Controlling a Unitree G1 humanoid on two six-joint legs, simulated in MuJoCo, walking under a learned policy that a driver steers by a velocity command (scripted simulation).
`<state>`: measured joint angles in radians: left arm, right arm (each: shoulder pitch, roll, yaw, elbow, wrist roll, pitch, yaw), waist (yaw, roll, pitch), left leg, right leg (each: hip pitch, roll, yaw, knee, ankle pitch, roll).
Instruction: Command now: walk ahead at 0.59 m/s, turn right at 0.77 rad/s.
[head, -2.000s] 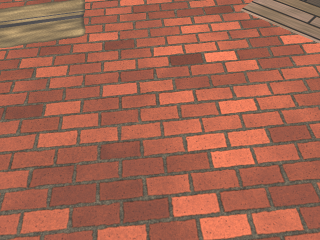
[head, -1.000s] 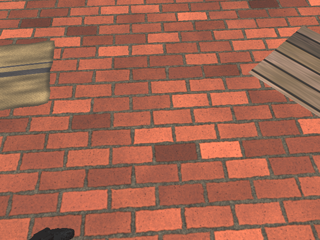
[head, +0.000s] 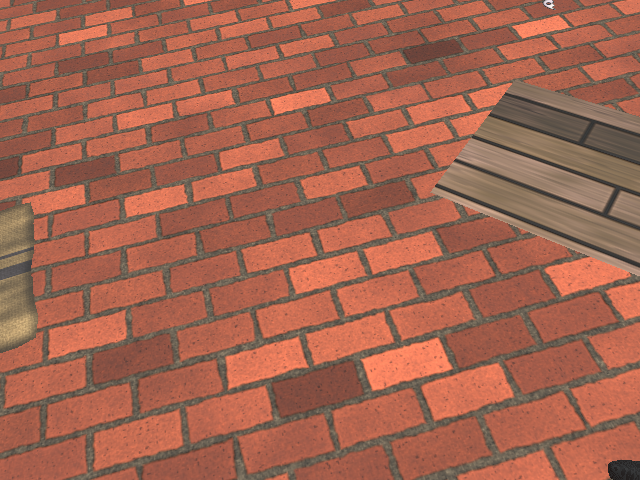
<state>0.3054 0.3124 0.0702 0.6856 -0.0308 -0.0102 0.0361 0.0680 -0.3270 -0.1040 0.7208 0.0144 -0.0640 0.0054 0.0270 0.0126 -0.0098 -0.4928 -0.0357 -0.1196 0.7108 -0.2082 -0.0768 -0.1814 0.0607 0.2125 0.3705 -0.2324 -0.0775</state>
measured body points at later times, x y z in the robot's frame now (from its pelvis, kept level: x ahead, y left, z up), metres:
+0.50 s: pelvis +0.27 +0.03 -0.02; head +0.30 +0.05 +0.43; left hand +0.54 +0.22 -0.08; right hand +0.15 -0.21 -0.13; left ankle +0.13 +0.16 -0.75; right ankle +0.43 -0.15 -0.70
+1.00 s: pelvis +0.68 +0.05 -0.05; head +0.69 +0.10 +0.40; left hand +0.58 +0.34 -0.19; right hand +1.00 -0.09 -0.08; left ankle +0.84 +0.22 -0.72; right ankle +0.53 -0.15 -0.75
